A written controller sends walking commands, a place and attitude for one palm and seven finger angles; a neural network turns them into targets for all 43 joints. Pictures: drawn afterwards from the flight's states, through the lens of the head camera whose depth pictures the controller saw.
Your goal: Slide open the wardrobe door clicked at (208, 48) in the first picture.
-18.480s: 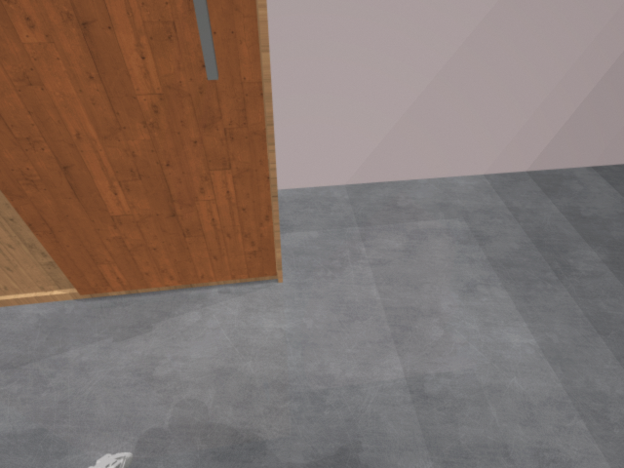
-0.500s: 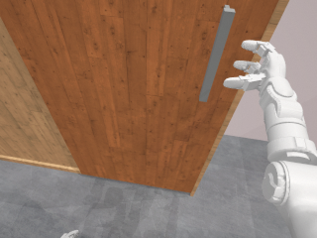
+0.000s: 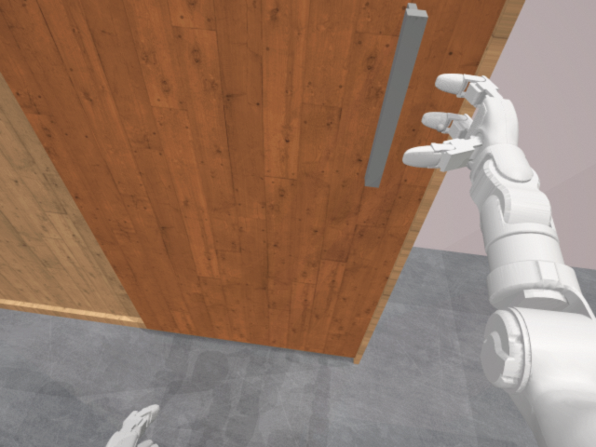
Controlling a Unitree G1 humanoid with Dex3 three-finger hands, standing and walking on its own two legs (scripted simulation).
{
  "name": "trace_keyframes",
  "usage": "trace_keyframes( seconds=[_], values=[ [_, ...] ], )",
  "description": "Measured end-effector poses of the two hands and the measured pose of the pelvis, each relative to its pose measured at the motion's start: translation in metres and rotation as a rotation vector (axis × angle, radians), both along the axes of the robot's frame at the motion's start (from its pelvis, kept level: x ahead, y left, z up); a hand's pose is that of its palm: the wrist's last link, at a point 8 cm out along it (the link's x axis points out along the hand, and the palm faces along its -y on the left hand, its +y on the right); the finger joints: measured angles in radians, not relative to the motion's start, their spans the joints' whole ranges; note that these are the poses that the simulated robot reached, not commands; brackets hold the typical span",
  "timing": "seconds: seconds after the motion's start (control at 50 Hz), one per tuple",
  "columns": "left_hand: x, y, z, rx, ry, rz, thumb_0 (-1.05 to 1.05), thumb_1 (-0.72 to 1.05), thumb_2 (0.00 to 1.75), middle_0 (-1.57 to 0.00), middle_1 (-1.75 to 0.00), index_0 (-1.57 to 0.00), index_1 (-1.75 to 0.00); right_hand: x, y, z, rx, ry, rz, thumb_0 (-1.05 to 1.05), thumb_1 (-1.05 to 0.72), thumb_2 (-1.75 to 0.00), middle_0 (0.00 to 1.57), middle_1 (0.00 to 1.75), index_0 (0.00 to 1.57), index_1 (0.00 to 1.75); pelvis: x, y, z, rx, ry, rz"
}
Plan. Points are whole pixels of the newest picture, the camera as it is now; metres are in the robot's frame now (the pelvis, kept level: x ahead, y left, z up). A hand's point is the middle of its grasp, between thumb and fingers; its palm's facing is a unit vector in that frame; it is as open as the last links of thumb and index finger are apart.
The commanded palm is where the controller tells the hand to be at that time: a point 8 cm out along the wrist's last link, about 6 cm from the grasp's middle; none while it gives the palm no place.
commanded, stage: feel for the door with the fingertips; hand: right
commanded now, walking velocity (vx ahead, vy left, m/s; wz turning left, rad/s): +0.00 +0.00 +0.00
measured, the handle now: (389, 106) +0.53 -0.07 +0.22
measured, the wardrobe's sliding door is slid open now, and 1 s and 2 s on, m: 0.00 0.00 0.00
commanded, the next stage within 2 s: slide the fingers in behind the handle in 0.70 s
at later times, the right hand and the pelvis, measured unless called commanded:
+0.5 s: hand (413, 119) +0.48 -0.09 +0.23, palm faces +0.05 +1.00 +0.00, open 14.0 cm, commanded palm +0.45 -0.15 +0.22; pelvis +0.00 +0.00 +0.00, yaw +1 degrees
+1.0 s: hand (416, 117) +0.48 -0.10 +0.23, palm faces +0.04 +1.00 +0.03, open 13.6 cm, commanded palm +0.45 -0.16 +0.22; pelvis -0.01 +0.01 +0.00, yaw +1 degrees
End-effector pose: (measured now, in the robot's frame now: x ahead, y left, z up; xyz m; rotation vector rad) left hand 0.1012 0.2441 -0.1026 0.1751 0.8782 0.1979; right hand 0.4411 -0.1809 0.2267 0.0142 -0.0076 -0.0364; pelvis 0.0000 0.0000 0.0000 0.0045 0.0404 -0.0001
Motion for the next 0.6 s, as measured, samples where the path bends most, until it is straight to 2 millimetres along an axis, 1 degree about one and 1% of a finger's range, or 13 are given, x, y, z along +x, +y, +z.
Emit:
trace_keyframes(
  seconds=[0.1,0.2,0.32,0.4,0.5,0.6],
  values=[
    [-0.003,-0.002,-0.002,-0.010,0.014,0.002,0.01,0.91,0.90,-0.20,-0.30,-0.20,-0.30,0.001,0.011,0.001,-0.016,-0.022,0.016,-0.01,0.50,-0.30,0.30,1.20,0.30,1.20,0.003,0.000,0.000,0.001,0.000,0.002],
    [-0.007,-0.002,-0.006,-0.016,0.040,0.007,0.01,0.91,0.90,-0.20,-0.30,-0.20,-0.30,0.003,0.025,-0.001,0.004,0.002,0.030,-0.01,0.50,-0.30,0.30,1.20,0.30,1.20,0.004,0.000,0.000,0.000,-0.001,0.003],
    [-0.011,-0.001,-0.007,-0.018,0.053,0.017,0.01,0.91,0.90,-0.20,-0.30,-0.20,-0.30,0.006,0.036,-0.004,0.003,0.013,0.012,-0.01,0.50,-0.30,0.30,1.20,0.30,1.20,0.004,0.001,0.000,-0.001,0.000,0.008],
    [-0.014,0.001,-0.007,-0.013,0.064,0.023,0.01,0.91,0.90,-0.20,-0.30,-0.20,-0.30,0.010,0.037,-0.005,0.008,0.017,-0.005,-0.01,0.50,-0.30,0.30,1.20,0.30,1.20,0.004,0.003,0.000,-0.002,0.003,0.010],
    [-0.019,0.005,-0.008,-0.008,0.074,0.034,0.01,0.91,0.90,-0.20,-0.30,-0.20,-0.30,0.013,0.034,0.002,-0.018,-0.002,-0.017,-0.01,0.50,-0.30,0.30,1.20,0.30,1.20,0.004,0.004,0.000,-0.001,0.006,0.010],
    [-0.024,0.009,-0.010,-0.003,0.092,0.035,0.01,0.91,0.90,-0.20,-0.30,-0.20,-0.30,0.013,0.035,0.005,-0.018,0.004,-0.002,-0.01,0.50,-0.30,0.30,1.20,0.30,1.20,0.005,0.005,0.000,-0.001,0.007,0.004]
  ],
)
